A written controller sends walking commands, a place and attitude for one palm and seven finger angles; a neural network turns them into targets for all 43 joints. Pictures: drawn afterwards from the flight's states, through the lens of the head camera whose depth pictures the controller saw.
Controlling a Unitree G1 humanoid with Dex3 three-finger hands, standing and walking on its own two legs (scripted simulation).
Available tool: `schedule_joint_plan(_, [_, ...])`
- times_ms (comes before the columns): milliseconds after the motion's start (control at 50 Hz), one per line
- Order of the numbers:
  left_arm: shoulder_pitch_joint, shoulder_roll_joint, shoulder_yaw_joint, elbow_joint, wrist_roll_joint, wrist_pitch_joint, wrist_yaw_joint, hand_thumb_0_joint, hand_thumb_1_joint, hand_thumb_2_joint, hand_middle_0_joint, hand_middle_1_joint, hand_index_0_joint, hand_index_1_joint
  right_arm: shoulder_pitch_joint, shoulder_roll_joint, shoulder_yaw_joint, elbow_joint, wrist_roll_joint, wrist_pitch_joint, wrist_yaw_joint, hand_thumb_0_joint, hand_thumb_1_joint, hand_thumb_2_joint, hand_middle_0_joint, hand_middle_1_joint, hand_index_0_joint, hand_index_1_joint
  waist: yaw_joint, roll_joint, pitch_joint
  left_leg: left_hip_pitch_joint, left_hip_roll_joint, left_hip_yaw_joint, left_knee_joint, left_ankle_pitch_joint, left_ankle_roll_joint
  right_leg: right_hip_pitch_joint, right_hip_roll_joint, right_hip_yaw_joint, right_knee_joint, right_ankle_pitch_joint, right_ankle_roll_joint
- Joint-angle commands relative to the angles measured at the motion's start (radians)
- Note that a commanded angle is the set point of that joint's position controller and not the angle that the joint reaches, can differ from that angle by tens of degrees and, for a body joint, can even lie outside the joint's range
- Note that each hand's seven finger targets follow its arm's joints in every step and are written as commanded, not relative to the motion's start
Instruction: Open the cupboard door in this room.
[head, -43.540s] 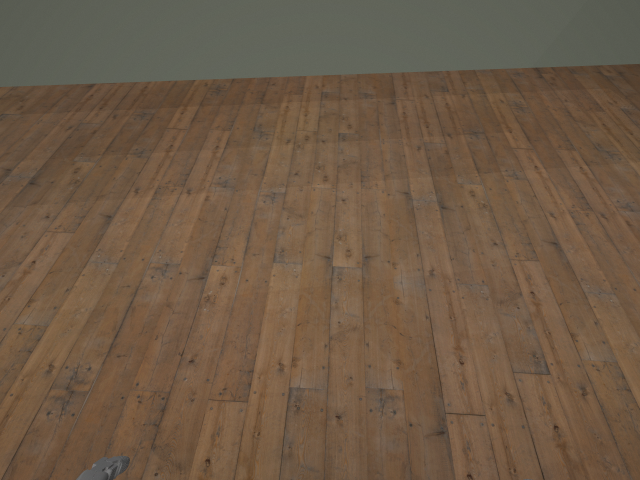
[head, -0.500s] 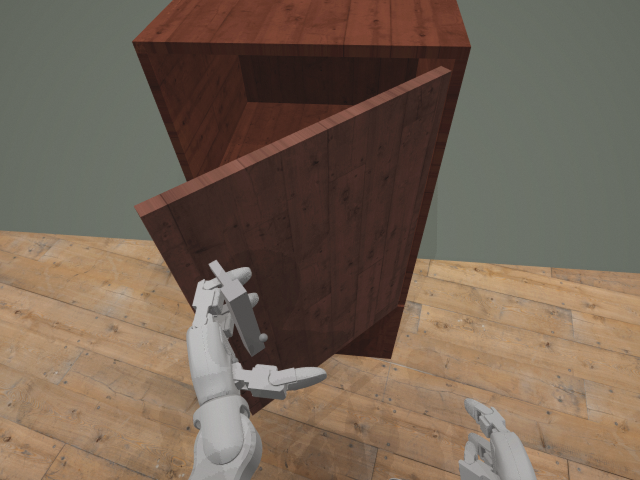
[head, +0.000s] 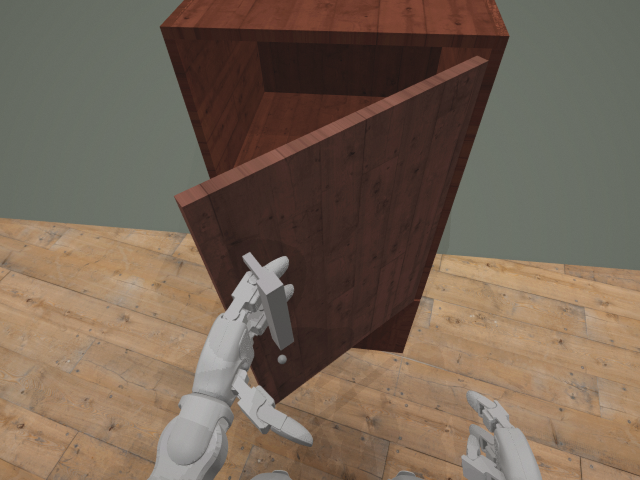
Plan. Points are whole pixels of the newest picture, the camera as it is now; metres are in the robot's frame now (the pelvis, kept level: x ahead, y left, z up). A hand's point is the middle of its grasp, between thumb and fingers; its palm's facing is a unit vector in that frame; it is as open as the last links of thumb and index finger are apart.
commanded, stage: slide the hand sideways off the handle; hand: left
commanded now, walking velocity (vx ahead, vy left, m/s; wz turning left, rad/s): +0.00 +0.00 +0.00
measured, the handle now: (268, 302) +0.31 +0.09 +0.07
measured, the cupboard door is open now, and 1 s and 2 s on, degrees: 44 44 44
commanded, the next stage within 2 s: draw the hand back to the body in 0.98 s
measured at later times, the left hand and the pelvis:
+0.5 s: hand (260, 382) +0.21 +0.08 +0.07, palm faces -0.09 -1.00 -0.01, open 16.1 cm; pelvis +0.01 +0.00 -0.01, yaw -1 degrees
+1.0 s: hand (207, 427) +0.17 +0.13 +0.06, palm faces -0.04 -1.00 -0.06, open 16.2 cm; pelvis +0.01 -0.02 -0.02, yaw +0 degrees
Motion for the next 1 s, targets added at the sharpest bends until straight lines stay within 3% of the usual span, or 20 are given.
schedule_joint_plan(0, [-0.065,-0.121,-0.016,-0.271,-0.075,-0.025,-0.031,0.0,-0.5,0.3,-0.15,-0.3,-0.15,-0.3,-0.081,-0.088,-0.038,-0.207,0.022,-0.102,-0.008,0.0,-0.9,-0.9,0.2,0.3,0.2,0.3,-0.027,-0.139,-0.166,0.042,-0.017,-0.053,-0.192,0.147,0.002,0.157,0.043,0.022,-0.153,0.119,-0.011])
schedule_joint_plan(40, [-0.008,-0.096,0.007,-0.277,-0.036,-0.017,0.025,0.0,-0.5,0.3,-0.15,-0.3,-0.15,-0.3,-0.075,-0.089,-0.039,-0.214,0.015,-0.101,0.001,0.0,-0.9,-0.9,0.2,0.3,0.2,0.3,-0.012,-0.108,-0.148,0.029,-0.019,-0.051,-0.192,0.152,-0.002,0.14,0.041,0.018,-0.134,0.112,-0.014])
schedule_joint_plan(100, [-0.002,-0.064,0.012,-0.313,0.037,-0.024,0.08,0.0,-0.5,0.3,-0.15,-0.3,-0.15,-0.3,-0.058,-0.087,-0.042,-0.222,-0.002,-0.092,0.017,0.0,-0.9,-0.9,0.2,0.3,0.2,0.3,-0.017,-0.085,-0.154,0.011,-0.017,-0.045,-0.172,0.151,-0.002,0.106,0.037,0.026,-0.104,0.105,-0.018])
schedule_joint_plan(140, [0.049,-0.023,0.046,-0.315,0.061,-0.029,0.095,0.0,-0.5,0.3,-0.15,-0.3,-0.15,-0.3,-0.053,-0.091,-0.046,-0.229,-0.005,-0.081,0.021,0.0,-0.9,-0.9,0.2,0.3,0.2,0.3,-0.004,-0.079,-0.153,-0.008,-0.016,-0.04,-0.163,0.15,-0.001,0.106,0.039,0.034,-0.098,0.099,-0.024])
schedule_joint_plan(160, [0.05,-0.045,0.018,-0.339,0.064,-0.032,0.092,0.0,-0.5,0.3,-0.15,-0.3,-0.15,-0.3,-0.055,-0.086,-0.044,-0.24,-0.008,-0.078,0.025,0.0,-0.9,-0.9,0.2,0.3,0.2,0.3,-0.011,-0.067,-0.159,-0.004,-0.016,-0.036,-0.159,0.146,0.0,0.104,0.037,0.035,-0.096,0.102,-0.022])
schedule_joint_plan(180, [0.057,-0.03,0.034,-0.351,0.063,-0.036,0.088,0.0,-0.5,0.3,-0.15,-0.3,-0.15,-0.3,-0.052,-0.086,-0.046,-0.24,-0.006,-0.075,0.025,0.0,-0.9,-0.9,0.2,0.3,0.2,0.3,-0.009,-0.054,-0.165,-0.006,-0.016,-0.033,-0.153,0.146,-0.002,0.102,0.038,0.037,-0.092,0.102,-0.024])
schedule_joint_plan(240, [0.126,-0.023,0.049,-0.389,0.036,-0.036,0.068,0.0,-0.5,0.3,-0.15,-0.3,-0.15,-0.3,-0.051,-0.087,-0.045,-0.257,-0.002,-0.069,0.022,0.0,-0.9,-0.9,0.2,0.3,0.2,0.3,-0.002,-0.06,-0.177,-0.01,-0.015,-0.031,-0.151,0.165,-0.001,0.125,0.045,0.037,-0.092,0.127,-0.026])
schedule_joint_plan(320, [0.167,-0.008,0.074,-0.431,0.002,-0.039,0.044,0.0,-0.5,0.3,-0.15,-0.3,-0.15,-0.3,-0.045,-0.09,-0.044,-0.263,0.004,-0.071,0.013,0.0,-0.9,-0.9,0.2,0.3,0.2,0.3,-0.016,-0.068,-0.16,-0.019,-0.014,-0.031,-0.138,0.162,-0.001,0.116,0.051,0.035,-0.091,0.136,-0.019])
schedule_joint_plan(400, [0.21,-0.024,0.05,-0.456,-0.009,-0.049,0.024,0.0,-0.5,0.3,-0.15,-0.3,-0.15,-0.3,-0.031,-0.092,-0.045,-0.267,0.006,-0.081,0.011,0.0,-0.9,-0.9,0.2,0.3,0.2,0.3,-0.032,-0.067,-0.146,-0.024,-0.014,-0.037,-0.119,0.171,-0.001,0.087,0.052,0.03,-0.077,0.148,-0.014])
schedule_joint_plan(520, [0.289,0.043,0.123,-0.485,-0.019,-0.066,-0.007,0.0,-0.5,0.3,-0.15,-0.3,-0.15,-0.3,-0.018,-0.096,-0.055,-0.274,0.003,-0.085,0.004,0.0,-0.9,-0.9,0.2,0.3,0.2,0.3,-0.02,-0.098,-0.184,-0.061,-0.021,-0.029,-0.083,0.183,0.003,0.111,0.049,0.05,-0.06,0.18,-0.01])
schedule_joint_plan(540, [0.322,0.067,0.156,-0.48,-0.025,-0.065,-0.013,0.0,-0.5,0.3,-0.15,-0.3,-0.15,-0.3,-0.019,-0.095,-0.057,-0.271,0.005,-0.084,0.0,0.0,-0.9,-0.9,0.2,0.3,0.2,0.3,-0.007,-0.087,-0.193,-0.069,-0.023,-0.023,-0.076,0.197,0.004,0.129,0.048,0.059,-0.06,0.196,-0.013])
schedule_joint_plan(680, [0.441,0.079,0.218,-0.511,-0.095,-0.076,-0.087,0.0,-0.5,0.3,-0.15,-0.3,-0.15,-0.3,-0.024,-0.088,-0.067,-0.273,0.02,-0.081,-0.007,0.0,-0.9,-0.9,0.2,0.3,0.2,0.3,0.001,-0.068,-0.203,-0.079,-0.028,-0.015,-0.053,0.255,0.0,0.169,0.046,0.071,-0.052,0.291,-0.008])
schedule_joint_plan(820, [0.499,0.129,0.296,-0.505,-0.144,-0.119,-0.156,0.0,-0.5,0.3,-0.15,-0.3,-0.15,-0.3,-0.032,-0.091,-0.081,-0.263,0.027,-0.085,-0.018,0.0,-0.9,-0.9,0.2,0.3,0.2,0.3,-0.006,-0.098,-0.167,-0.137,-0.029,-0.018,-0.015,0.211,-0.002,0.152,0.037,0.106,-0.062,0.245,0.0])
schedule_joint_plan(880, [0.497,0.141,0.312,-0.516,-0.165,-0.138,-0.192,0.0,-0.5,0.3,-0.15,-0.3,-0.15,-0.3,-0.038,-0.094,-0.083,-0.259,0.029,-0.091,-0.023,0.0,-0.9,-0.9,0.2,0.3,0.2,0.3,-0.009,-0.066,-0.175,-0.144,-0.031,-0.015,0.003,0.199,0.0,0.142,0.032,0.12,-0.065,0.221,0.001])
schedule_joint_plan(920, [0.485,0.161,0.337,-0.499,-0.184,-0.143,-0.216,0.0,-0.5,0.3,-0.15,-0.3,-0.15,-0.3,-0.039,-0.095,-0.085,-0.255,0.032,-0.093,-0.029,0.0,-0.9,-0.9,0.2,0.3,0.2,0.3,-0.018,-0.095,-0.156,-0.164,-0.029,-0.016,0.016,0.169,-0.001,0.127,0.028,0.136,-0.083,0.172,0.007])
schedule_joint_plan(980, [0.443,0.17,0.346,-0.485,-0.207,-0.151,-0.246,0.0,-0.5,0.3,-0.15,-0.3,-0.15,-0.3,-0.044,-0.103,-0.082,-0.249,0.035,-0.103,-0.038,0.0,-0.9,-0.9,0.2,0.3,0.2,0.3,-0.025,-0.082,-0.151,-0.172,-0.027,-0.015,0.032,0.141,0.002,0.103,0.026,0.147,-0.098,0.093,0.006])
